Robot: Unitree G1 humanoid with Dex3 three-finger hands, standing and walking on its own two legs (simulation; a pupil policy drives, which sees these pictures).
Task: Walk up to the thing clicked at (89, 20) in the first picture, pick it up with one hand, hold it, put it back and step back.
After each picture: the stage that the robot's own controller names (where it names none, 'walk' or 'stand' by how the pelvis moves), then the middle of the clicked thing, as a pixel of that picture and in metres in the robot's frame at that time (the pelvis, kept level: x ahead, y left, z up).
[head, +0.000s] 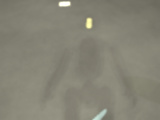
stand; (89, 23) +1.85 -0.13 -0.72
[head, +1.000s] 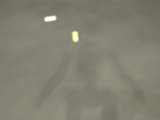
walk; (75, 36) +1.71 +0.17 -0.71
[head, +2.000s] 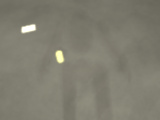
walk; (59, 56) +1.16 +0.31 -0.72
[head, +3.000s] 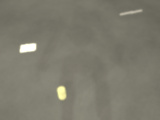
walk; (61, 93) +0.73 +0.20 -0.70
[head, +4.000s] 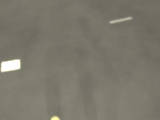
walk; out of the picture +0.47 +0.16 -0.71
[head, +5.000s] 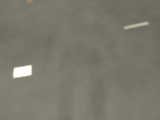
stand; out of the picture +0.40 +0.17 -0.71
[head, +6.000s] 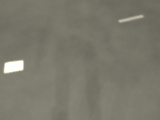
stand; out of the picture +0.37 +0.20 -0.71
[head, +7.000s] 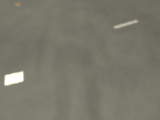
stand; out of the picture +0.37 +0.20 -0.73
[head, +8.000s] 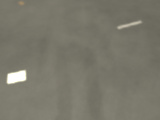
stand; out of the picture +0.36 +0.19 -0.73
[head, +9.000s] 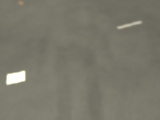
stand; out of the picture +0.35 +0.19 -0.73
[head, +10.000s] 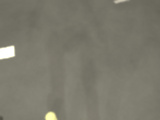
go down; (51, 118) +0.38 +0.19 -0.67
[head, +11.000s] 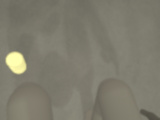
go down; (17, 63) +0.44 +0.26 -0.30
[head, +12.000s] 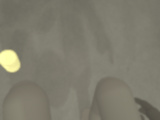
close in; (10, 61) +0.43 +0.27 -0.29
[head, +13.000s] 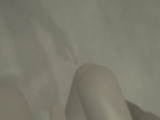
close; out of the picture +0.40 +0.31 -0.22
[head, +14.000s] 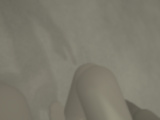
lift; out of the picture +0.39 +0.31 -0.22
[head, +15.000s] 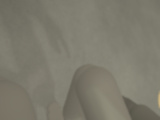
lift; out of the picture +0.37 +0.29 -0.23
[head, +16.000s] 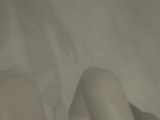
lift; out of the picture +0.33 +0.27 -0.21
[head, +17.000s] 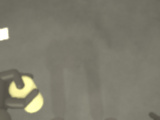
lift; (27, 95) +0.31 +0.19 -0.01
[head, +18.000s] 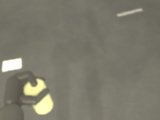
hold; (39, 97) +0.32 +0.16 -0.02
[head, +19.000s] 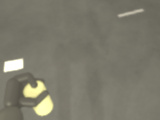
hold; (39, 98) +0.32 +0.17 -0.02
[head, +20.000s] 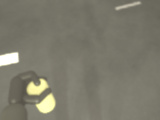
crouch; (42, 96) +0.33 +0.15 -0.04
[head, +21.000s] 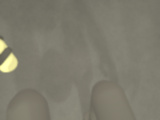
lower; (1, 56) +0.44 +0.24 -0.12
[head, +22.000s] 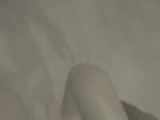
lower; out of the picture +0.40 +0.31 -0.23
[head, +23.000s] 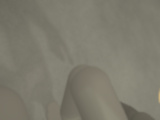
lower; out of the picture +0.39 +0.32 -0.23
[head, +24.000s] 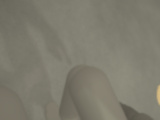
lower; out of the picture +0.39 +0.32 -0.23
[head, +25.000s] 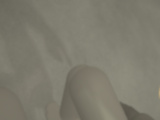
lower; out of the picture +0.39 +0.32 -0.22
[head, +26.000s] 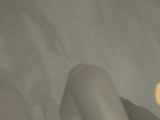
open; out of the picture +0.38 +0.31 -0.22
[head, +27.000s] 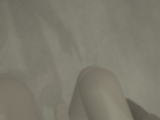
stand; out of the picture +0.37 +0.30 -0.23
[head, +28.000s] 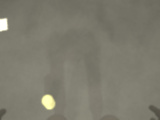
walk; (48, 102) +0.39 +0.20 -0.54
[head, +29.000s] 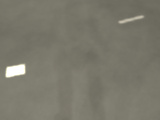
stand; out of the picture +0.36 +0.18 -0.67
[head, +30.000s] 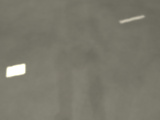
stand; out of the picture +0.35 +0.18 -0.67
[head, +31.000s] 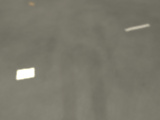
stand; out of the picture +0.37 +0.15 -0.72
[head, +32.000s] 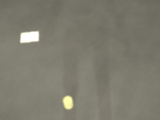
walk; (68, 102) +0.47 +0.11 -0.69
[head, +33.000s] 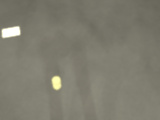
walk; (56, 82) +0.67 +0.16 -0.70
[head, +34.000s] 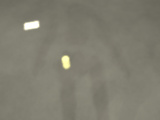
stand; (66, 62) +0.99 +0.19 -0.69
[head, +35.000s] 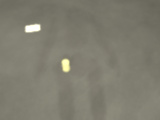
stand; (65, 65) +1.00 +0.17 -0.71
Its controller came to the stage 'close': yes
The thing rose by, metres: 0.68
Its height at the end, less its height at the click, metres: +0.00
